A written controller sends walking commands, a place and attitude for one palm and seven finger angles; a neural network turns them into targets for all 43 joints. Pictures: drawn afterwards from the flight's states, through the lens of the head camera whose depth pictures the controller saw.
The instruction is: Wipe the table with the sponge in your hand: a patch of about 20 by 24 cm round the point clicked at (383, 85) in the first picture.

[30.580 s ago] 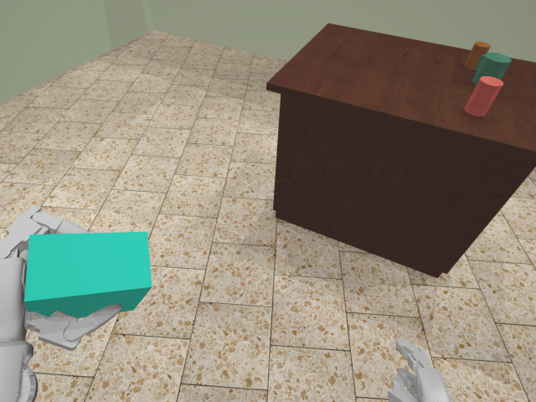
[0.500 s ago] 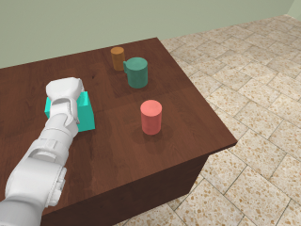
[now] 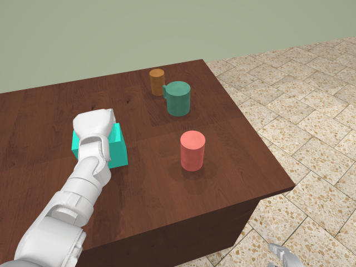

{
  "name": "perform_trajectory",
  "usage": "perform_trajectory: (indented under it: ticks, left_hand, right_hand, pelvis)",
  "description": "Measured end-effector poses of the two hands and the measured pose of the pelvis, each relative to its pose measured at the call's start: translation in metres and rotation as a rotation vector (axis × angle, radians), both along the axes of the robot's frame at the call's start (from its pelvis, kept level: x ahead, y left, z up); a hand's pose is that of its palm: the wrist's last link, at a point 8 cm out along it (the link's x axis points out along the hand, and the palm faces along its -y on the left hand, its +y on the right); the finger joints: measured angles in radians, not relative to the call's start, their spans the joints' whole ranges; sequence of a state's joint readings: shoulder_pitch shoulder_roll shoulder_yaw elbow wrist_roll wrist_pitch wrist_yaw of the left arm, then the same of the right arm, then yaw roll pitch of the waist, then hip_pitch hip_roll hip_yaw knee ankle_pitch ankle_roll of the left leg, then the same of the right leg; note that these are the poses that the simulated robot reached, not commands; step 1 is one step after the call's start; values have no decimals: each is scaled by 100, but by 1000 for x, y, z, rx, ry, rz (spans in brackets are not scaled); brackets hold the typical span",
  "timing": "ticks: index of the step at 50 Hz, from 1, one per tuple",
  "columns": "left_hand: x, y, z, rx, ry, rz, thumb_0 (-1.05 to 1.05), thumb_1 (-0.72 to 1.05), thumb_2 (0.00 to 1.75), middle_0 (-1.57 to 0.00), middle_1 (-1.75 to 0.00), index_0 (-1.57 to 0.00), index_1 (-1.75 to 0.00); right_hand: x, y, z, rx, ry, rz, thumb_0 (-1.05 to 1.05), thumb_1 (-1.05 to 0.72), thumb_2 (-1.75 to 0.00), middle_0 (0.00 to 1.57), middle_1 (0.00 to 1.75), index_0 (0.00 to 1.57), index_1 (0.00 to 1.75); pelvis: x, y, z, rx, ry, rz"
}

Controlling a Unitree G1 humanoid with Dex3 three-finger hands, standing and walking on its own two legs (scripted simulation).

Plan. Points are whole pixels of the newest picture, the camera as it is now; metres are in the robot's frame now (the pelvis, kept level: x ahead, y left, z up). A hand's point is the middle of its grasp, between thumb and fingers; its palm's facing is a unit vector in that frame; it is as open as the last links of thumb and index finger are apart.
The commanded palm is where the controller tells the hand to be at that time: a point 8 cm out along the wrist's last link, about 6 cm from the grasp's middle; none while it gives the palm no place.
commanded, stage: wipe back along the third lane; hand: left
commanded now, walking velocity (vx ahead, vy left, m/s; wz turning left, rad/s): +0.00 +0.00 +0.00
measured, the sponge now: (103, 152) +0.39 +0.24 +0.02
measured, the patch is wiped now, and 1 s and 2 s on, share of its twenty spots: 0.95 0.95 0.95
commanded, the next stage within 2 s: slide back across to the middle lane in 1.18 s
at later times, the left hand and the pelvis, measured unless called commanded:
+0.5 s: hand (104, 157) +0.34 +0.21 +0.07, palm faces +0.02 -0.06 -1.00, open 10.4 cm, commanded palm +0.30 +0.19 +0.11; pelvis +0.01 -0.01 +0.00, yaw +0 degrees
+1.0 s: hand (107, 175) +0.29 +0.18 +0.07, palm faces +0.04 -0.09 -1.00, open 10.4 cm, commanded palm +0.25 +0.18 +0.11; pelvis +0.00 -0.02 +0.00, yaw -1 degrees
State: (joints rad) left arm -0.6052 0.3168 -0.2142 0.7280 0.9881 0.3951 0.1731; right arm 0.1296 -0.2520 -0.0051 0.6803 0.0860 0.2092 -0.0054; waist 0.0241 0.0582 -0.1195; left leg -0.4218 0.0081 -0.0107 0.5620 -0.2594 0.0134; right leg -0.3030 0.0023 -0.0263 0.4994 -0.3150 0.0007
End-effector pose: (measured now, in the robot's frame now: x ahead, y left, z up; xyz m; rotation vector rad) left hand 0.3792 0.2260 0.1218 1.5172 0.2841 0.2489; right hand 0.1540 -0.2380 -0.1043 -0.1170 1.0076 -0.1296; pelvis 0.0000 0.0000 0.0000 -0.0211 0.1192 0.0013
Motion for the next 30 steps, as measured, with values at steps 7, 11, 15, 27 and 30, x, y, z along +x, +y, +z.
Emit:
perform_trajectory:
  ticks: [7, 11, 15, 27, 30]
  left_hand:
    - [-16, -6, 0, -9, -26, -31, -1, -53, 105, -66, -138, -69, -138]
    - [-28, -8, 1, -13, -42, -36, -1, -53, 105, -66, -138, -69, -138]
    - [-38, -11, 1, -17, -48, -27, -1, -53, 105, -66, -138, -69, -138]
    - [-66, -26, 1, -22, -38, -39, 0, -53, 105, -66, -138, -69, -137]
    - [-73, -29, 1, -27, -38, -39, 0, -53, 105, -66, -138, -69, -137]
  right_hand:
    - [41, 7, 12, 21, -81, 60, 1, -91, -90, 20, 30, 20, 30]
    - [58, 11, 17, 36, -117, 86, 1, -91, -90, 20, 30, 20, 30]
    - [62, 10, 18, 38, -120, 102, 1, -91, -90, 20, 30, 21, 31]
    - [58, 6, 16, 61, -141, 107, 1, -91, -90, 20, 30, 20, 30]
    - [57, 7, 16, 66, -151, 108, 1, -91, -90, 20, 30, 20, 30]
  pelvis:
    - [10, -3, 1, 4, -18, 5]
    - [15, -6, 1, 7, -30, 5]
    - [16, -9, 1, 10, -42, 7]
    - [9, -15, 2, 16, -66, 1]
    - [7, -17, 2, 18, -72, 0]
